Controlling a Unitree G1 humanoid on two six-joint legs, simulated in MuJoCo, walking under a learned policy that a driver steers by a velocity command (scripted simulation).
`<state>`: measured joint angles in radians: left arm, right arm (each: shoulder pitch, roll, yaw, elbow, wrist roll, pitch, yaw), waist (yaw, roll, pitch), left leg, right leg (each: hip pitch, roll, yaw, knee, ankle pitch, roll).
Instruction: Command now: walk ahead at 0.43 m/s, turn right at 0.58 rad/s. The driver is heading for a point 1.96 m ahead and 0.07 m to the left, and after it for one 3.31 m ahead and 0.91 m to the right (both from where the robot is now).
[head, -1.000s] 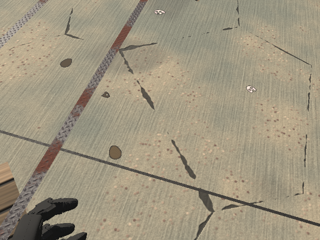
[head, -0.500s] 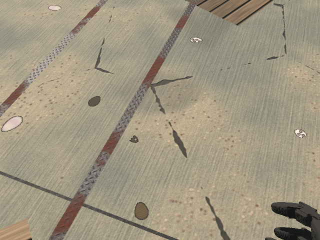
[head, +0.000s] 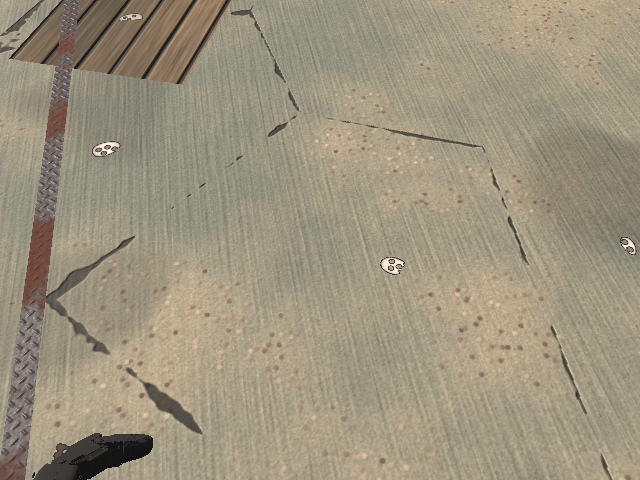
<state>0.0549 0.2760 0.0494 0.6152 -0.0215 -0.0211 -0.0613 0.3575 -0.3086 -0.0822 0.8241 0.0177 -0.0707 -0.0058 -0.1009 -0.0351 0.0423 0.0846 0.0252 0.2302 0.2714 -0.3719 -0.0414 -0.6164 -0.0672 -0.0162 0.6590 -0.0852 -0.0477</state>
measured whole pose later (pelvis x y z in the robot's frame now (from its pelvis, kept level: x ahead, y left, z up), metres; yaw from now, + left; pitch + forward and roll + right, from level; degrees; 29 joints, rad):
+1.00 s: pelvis +0.22 -0.01 +0.01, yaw -3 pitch +2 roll +0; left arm 0.23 0.28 0.08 0.72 0.00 0.02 0.05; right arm 0.13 -0.33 -0.09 0.63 0.02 0.04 0.01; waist 0.03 0.02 0.04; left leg -0.53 -0.02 -0.03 1.00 -0.44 -0.06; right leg -0.17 0.01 -0.06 0.49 -0.35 -0.03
